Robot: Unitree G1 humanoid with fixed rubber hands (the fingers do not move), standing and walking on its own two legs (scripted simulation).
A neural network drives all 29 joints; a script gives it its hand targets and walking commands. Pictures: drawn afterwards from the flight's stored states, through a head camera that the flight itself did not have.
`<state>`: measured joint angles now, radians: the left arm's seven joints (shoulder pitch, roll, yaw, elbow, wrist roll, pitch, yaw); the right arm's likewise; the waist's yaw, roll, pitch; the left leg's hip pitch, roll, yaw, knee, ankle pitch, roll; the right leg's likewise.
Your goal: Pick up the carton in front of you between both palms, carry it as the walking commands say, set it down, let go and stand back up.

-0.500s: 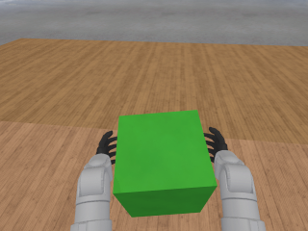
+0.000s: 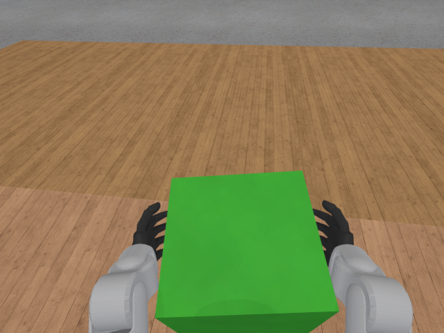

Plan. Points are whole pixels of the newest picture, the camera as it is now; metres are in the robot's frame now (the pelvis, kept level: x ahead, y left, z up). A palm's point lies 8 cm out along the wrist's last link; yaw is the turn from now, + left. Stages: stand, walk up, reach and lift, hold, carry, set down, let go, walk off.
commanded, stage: carry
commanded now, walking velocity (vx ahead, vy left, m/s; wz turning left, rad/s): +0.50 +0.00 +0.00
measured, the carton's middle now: (241, 263) +0.24 -0.02 +0.02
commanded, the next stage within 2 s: none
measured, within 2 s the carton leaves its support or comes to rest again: neither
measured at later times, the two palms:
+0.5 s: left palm (168, 122) +0.58 +0.14 +0.08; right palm (294, 128) +0.53 -0.16 +0.08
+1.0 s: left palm (192, 49) +0.94 +0.09 +0.10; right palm (283, 46) +0.94 -0.21 +0.09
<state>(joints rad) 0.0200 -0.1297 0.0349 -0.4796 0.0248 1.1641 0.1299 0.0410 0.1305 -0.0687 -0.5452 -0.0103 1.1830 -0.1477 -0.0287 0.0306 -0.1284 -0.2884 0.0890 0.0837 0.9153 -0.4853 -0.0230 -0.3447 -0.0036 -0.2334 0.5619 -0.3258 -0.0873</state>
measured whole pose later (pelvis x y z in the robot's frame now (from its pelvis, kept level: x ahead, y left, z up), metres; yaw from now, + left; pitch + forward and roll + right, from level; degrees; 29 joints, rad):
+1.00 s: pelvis +0.66 -0.06 +0.00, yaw -2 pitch +4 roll +0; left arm -0.19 -0.14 0.12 -0.43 0.01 1.18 0.16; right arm -0.19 0.13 -0.14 -0.47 0.00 1.20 -0.16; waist 0.04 0.03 0.00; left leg -0.45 0.05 0.04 1.29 -0.40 0.05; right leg -0.44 -0.04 -0.24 0.57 -0.20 -0.09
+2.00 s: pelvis +1.33 -0.09 -0.05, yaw -2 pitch +6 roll +3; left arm -0.40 -0.12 0.25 -0.08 0.01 1.01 0.15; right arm -0.41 0.17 -0.26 -0.10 -0.05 1.01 -0.15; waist 0.06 -0.04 0.02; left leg -0.64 0.03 0.02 1.08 -0.36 0.05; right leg -0.34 0.05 -0.15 0.53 -0.18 -0.15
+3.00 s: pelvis +1.97 -0.18 -0.13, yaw -2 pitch +5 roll +2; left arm -0.39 -0.11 0.24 -0.04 0.01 0.98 0.16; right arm -0.40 0.16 -0.25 -0.06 -0.05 0.98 -0.15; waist 0.06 -0.03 0.00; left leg -0.67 0.04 0.02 1.05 -0.34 0.05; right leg -0.35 0.05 -0.15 0.56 -0.19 -0.15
